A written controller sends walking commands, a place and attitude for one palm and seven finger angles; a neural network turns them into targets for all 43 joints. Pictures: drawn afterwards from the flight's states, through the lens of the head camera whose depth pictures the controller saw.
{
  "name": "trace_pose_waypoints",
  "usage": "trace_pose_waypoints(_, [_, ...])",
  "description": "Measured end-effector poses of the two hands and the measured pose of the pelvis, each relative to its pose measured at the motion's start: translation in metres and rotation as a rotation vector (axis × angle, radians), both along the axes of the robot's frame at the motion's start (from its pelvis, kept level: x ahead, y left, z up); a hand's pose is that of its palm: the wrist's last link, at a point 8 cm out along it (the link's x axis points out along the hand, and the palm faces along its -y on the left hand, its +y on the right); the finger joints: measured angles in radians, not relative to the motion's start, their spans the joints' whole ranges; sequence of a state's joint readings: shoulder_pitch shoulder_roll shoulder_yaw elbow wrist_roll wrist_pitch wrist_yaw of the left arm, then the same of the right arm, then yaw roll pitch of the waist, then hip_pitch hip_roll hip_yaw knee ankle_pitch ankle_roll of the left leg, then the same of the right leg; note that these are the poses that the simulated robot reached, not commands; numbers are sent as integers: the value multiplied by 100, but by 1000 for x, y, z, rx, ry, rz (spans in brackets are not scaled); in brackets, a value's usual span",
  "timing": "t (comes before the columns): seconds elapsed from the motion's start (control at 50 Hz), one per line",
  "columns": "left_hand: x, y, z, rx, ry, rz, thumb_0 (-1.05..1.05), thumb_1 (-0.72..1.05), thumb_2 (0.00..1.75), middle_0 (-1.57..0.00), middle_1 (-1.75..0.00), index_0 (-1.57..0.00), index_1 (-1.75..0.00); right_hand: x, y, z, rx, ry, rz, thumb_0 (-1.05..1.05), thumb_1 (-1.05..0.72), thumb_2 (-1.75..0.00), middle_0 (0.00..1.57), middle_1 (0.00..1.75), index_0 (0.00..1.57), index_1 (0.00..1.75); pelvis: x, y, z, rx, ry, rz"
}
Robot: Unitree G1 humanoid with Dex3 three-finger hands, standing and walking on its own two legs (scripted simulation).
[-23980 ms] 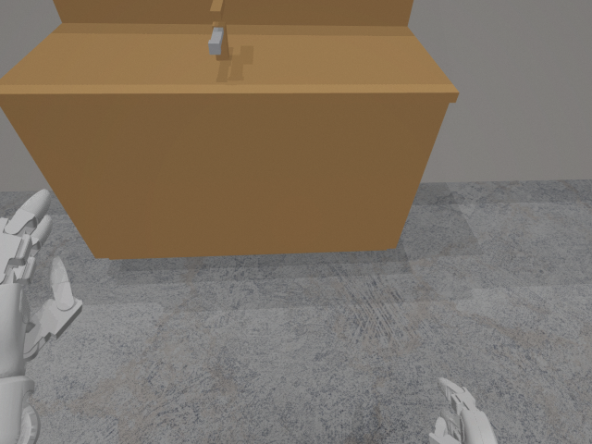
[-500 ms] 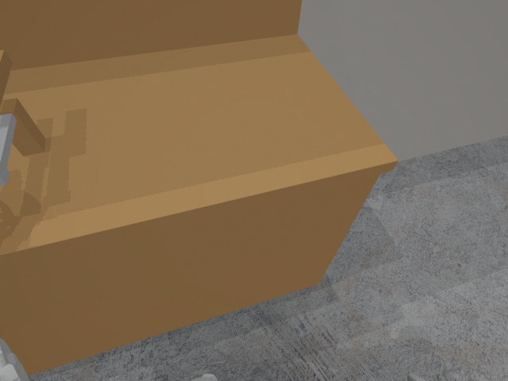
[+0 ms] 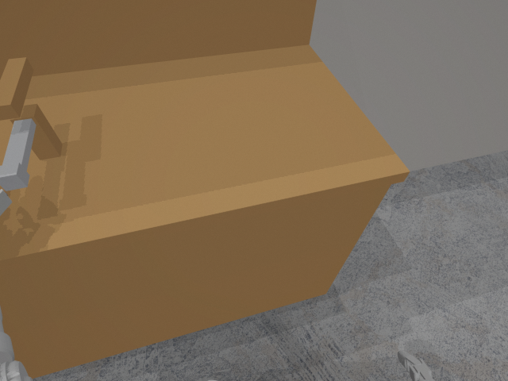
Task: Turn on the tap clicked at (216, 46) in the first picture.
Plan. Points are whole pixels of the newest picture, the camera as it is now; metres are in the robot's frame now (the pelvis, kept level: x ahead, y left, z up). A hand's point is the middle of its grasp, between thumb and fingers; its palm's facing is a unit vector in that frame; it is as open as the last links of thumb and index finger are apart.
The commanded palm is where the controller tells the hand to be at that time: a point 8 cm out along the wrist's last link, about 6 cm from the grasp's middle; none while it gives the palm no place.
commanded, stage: push the lever round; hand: left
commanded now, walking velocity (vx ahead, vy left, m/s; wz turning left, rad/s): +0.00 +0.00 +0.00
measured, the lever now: (12, 176) +0.36 +0.38 +0.13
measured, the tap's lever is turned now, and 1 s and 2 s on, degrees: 1 12 35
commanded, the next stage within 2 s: none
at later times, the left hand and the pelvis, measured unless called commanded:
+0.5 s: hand (18, 198) +0.33 +0.36 +0.12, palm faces +0.56 -0.82 -0.07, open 7.7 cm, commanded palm +0.28 +0.39 +0.12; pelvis -0.01 -0.02 +0.00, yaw +0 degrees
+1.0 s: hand (35, 195) +0.33 +0.34 +0.11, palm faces +0.61 -0.79 -0.05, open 7.6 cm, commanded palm +0.29 +0.36 +0.12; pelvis -0.02 -0.01 +0.00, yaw +1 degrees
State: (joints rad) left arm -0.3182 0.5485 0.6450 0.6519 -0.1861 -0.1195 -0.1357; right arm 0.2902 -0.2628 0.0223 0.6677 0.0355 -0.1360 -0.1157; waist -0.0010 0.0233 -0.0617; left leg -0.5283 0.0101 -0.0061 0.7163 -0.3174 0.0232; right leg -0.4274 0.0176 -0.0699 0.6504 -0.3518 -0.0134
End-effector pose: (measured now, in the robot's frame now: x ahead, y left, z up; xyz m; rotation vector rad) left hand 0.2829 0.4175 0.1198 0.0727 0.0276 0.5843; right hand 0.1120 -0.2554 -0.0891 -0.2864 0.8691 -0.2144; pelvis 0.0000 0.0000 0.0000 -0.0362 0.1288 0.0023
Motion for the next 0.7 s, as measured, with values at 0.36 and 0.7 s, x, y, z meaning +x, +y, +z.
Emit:
trace_pose_waypoints(0.36, [-5,-22,2,-3,7,12,2,93,91,-15,-15,-15,-15,0,-13,-1,4,-13,3,1,-90,-90,20,30,21,30,-5,-13,1,8,-20,5])
trace_pose_waypoints(0.7, [-6,-28,1,-16,-5,16,2,93,91,-15,-15,-15,-15,-30,-29,-8,-10,34,-47,2,-90,-90,20,29,21,30,-14,-19,-2,11,-23,-5])
